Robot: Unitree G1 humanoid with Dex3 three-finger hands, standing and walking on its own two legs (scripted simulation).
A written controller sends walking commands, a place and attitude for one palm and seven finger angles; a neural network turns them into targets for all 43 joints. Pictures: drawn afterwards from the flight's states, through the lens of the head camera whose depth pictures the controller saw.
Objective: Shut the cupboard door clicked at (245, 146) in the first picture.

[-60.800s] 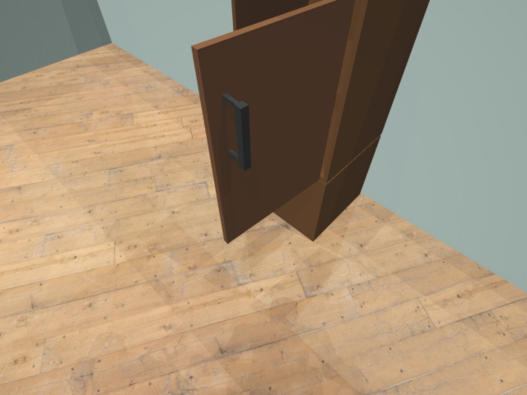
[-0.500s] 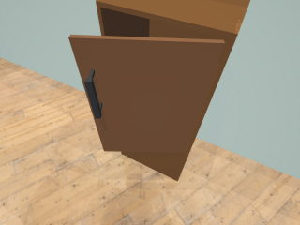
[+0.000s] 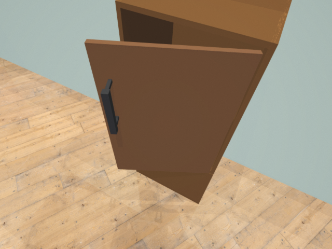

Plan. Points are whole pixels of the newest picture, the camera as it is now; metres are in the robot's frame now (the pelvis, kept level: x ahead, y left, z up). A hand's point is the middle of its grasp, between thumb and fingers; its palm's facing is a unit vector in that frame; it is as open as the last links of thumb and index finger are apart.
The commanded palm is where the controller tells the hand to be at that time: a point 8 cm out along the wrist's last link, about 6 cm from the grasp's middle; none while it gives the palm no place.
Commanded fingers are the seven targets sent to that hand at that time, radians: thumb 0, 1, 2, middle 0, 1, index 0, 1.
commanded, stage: come to a stop and stand still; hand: left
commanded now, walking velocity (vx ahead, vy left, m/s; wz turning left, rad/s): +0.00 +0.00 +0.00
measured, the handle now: (111, 108) +0.46 +0.19 +0.07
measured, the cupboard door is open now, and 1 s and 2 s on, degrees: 26 26 26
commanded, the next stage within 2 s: look again from close up in 0.34 s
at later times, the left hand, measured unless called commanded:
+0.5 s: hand out of the picture -0.01 +0.18 -0.18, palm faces +0.02 -0.98 -0.18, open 7.4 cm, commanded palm none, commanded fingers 0.00 0.90 0.90 -0.20 -0.30 -0.20 -0.30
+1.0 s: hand out of the picture +0.00 +0.20 -0.18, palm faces -0.02 -0.97 -0.23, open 7.4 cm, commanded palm none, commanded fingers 0.00 0.90 0.90 -0.20 -0.30 -0.20 -0.30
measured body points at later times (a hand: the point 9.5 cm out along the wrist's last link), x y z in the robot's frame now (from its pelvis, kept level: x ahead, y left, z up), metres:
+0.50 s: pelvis +0.00 +0.01 +0.00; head +0.02 +0.02 +0.45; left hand -0.01 +0.23 -0.17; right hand +0.00 -0.21 -0.16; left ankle +0.01 +0.13 -0.74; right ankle -0.06 -0.11 -0.74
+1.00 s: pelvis -0.01 +0.02 -0.01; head +0.00 +0.01 +0.44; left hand +0.00 +0.26 -0.16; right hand +0.01 -0.22 -0.16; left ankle +0.01 +0.13 -0.74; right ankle -0.06 -0.11 -0.74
